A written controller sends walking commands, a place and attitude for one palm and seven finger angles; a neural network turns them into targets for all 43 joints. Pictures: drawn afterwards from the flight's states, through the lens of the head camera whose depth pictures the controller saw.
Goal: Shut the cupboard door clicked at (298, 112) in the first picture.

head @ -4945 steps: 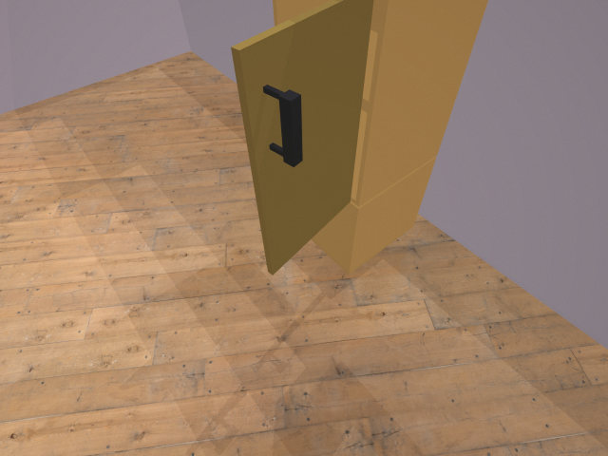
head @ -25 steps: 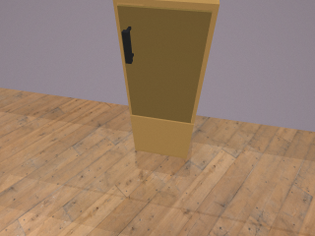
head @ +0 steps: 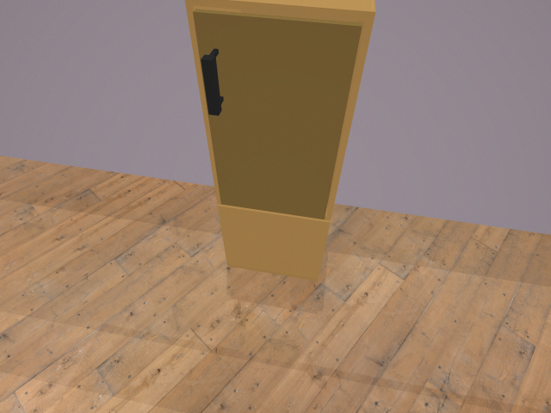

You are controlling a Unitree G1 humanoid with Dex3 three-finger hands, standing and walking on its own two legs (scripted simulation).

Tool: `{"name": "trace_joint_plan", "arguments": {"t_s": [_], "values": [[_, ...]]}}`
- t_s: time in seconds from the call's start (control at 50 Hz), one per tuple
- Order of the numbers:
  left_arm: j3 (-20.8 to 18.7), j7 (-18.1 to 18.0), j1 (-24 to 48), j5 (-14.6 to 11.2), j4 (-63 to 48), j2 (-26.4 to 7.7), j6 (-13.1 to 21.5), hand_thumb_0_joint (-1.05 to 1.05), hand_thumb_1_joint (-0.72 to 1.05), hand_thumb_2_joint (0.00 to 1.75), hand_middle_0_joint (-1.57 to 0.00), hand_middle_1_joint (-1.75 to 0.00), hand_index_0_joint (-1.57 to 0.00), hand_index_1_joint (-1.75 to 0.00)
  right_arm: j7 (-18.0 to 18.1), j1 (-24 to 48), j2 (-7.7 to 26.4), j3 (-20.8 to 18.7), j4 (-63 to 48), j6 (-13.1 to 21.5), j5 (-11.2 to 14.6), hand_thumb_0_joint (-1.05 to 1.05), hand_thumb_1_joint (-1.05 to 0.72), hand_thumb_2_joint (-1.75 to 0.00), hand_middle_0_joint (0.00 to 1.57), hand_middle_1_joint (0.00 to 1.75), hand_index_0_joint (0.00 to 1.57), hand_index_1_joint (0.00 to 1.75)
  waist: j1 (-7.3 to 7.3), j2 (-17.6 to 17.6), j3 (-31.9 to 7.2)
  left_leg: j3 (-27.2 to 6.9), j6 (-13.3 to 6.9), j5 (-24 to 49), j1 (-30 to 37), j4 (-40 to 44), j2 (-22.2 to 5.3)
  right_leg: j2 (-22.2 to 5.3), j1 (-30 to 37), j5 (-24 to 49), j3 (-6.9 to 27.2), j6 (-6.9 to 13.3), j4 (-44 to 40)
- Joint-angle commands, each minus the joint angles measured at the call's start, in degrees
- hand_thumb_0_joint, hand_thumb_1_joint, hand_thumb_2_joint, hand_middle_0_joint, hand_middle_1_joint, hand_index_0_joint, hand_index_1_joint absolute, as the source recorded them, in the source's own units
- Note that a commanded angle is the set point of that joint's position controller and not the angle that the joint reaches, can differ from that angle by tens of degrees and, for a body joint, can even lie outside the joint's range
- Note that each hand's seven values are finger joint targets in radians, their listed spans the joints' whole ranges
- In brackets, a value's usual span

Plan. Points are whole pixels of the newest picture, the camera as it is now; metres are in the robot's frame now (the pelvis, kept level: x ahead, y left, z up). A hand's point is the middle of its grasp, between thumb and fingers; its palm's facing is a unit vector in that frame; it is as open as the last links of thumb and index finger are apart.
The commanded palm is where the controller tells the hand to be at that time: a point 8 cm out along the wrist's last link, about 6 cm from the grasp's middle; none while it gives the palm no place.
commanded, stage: look to check the result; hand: left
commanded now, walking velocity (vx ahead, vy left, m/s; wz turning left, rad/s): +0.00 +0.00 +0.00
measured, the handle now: (214, 82) +0.78 +0.18 +0.10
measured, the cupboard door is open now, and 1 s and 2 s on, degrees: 0 0 0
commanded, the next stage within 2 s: stand and wait in 0.42 s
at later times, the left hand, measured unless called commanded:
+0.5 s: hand out of the picture -0.01 +0.17 -0.18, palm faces +0.03 -0.98 -0.19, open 7.3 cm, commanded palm none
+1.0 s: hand out of the picture +0.01 +0.18 -0.17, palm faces +0.02 -0.98 -0.20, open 7.3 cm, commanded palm none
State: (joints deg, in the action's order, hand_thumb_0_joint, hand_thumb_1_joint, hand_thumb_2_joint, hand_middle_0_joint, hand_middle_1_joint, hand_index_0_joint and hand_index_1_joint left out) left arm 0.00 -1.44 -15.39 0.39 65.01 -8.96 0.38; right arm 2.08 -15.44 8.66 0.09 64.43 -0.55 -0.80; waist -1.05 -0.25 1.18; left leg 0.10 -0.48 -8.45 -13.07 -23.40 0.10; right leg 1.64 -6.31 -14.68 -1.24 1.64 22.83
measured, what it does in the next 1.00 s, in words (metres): stands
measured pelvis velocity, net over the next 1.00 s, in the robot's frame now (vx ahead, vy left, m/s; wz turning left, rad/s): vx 0.02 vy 0.00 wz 0.00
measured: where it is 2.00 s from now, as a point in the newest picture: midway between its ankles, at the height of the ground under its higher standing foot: outside the picture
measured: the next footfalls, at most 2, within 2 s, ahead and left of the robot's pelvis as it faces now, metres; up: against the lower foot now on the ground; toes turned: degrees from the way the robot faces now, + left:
none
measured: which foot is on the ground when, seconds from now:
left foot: down 0.00-1.00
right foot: down 0.00-1.00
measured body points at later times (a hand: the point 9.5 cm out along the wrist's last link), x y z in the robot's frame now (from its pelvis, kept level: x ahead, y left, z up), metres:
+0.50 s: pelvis +0.01 +0.00 +0.00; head +0.02 +0.00 +0.45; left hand -0.01 +0.22 -0.16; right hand +0.02 -0.23 -0.16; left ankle +0.05 +0.11 -0.74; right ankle -0.02 -0.10 -0.74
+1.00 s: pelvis +0.02 +0.00 +0.00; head +0.02 +0.00 +0.45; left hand +0.01 +0.23 -0.16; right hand +0.02 -0.23 -0.16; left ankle +0.05 +0.11 -0.74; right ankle -0.02 -0.10 -0.74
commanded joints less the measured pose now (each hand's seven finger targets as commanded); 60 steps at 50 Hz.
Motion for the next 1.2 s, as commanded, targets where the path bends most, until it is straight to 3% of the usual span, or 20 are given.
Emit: {"name": "trace_joint_plan", "arguments": {"t_s": [0.0,0.32,0.5,0.68,0.74,1.08,1.18], "values": [[-1.24,-0.47,-4.4,0.08,-0.78,-6.16,0.3,0.0,0.9,0.9,-0.2,-0.3,-0.2,-0.3,0.28,-2.68,6.13,-0.93,-1.66,0.63,0.02,0.0,-0.9,-0.9,0.2,0.3,0.2,0.3,0.52,-0.35,3.3,-5.01,-1.11,4.12,3.18,3.43,-5.33,-6.86,-6.04,3.19,5.44,1.18,-6.63],[-1.13,-0.7,-6.82,0.06,0.41,-5.53,0.52,0.0,0.9,0.9,-0.2,-0.3,-0.2,-0.3,0.51,-2.57,6.32,-0.9,-1.01,0.7,0.12,0.0,-0.9,-0.9,0.2,0.3,0.2,0.3,0.6,0.37,2.84,-4.82,-1.39,5.2,4.9,3.4,-5.4,-6.85,-4.93,4.84,5.37,1.14,-6.8],[-1.13,-0.67,-6.51,0.1,0.32,-5.86,0.49,0.0,0.9,0.9,-0.2,-0.3,-0.2,-0.3,0.43,-2.09,6.51,-0.79,-1.03,0.65,0.14,0.0,-0.9,-0.9,0.2,0.3,0.2,0.3,0.72,0.49,4.58,-4.62,-1.3,4.48,4.27,3.84,-5.43,-6.99,-5.31,4.32,5.23,1.05,-7.25],[-1.33,-0.68,-6.27,0.08,-0.32,-6.68,0.75,0.0,0.9,0.9,-0.2,-0.3,-0.2,-0.3,0.45,-1.72,7.22,-0.92,-1.21,0.83,0.22,0.0,-0.9,-0.9,0.2,0.3,0.2,0.3,0.96,1.09,3.32,-4.49,-1.33,6.56,5.22,3.37,-5.45,-7.05,-4.03,7.43,5.36,1.03,-7.21],[-1.28,-0.65,-6.04,-0.01,-0.25,-6.3,0.64,0.0,0.9,0.9,-0.2,-0.3,-0.2,-0.3,0.47,-1.98,6.82,-0.73,-1.02,0.88,0.06,0.0,-0.9,-0.9,0.2,0.3,0.2,0.3,0.88,-0.38,3.31,-4.62,-1.3,6.52,4.88,3.66,-5.42,-7.13,-3.47,7.15,5.49,1.08,-7.15],[-1.4,-0.63,-6.57,0.04,-0.25,-6.84,0.68,0.0,0.9,0.9,-0.2,-0.3,-0.2,-0.3,0.43,-2.1,7.46,-0.85,-0.95,0.75,0.27,0.0,-0.9,-0.9,0.2,0.3,0.2,0.3,0.98,1.36,4.18,-4.62,-1.37,5.08,5.48,4.14,-5.45,-7.02,-4.2,5.03,5.39,1.08,-8.05],[-1.37,-0.6,-6.49,0.01,-0.12,-6.72,0.6,0.0,0.9,0.9,-0.2,-0.3,-0.2,-0.3,0.48,-2.04,7.57,-0.81,-0.92,0.78,0.27,0.0,-0.9,-0.9,0.2,0.3,0.2,0.3,0.94,0.02,4.57,-4.76,-1.34,4.77,5.24,4.29,-5.43,-6.88,-4.46,4.28,5.38,1.11,-7.92]]}}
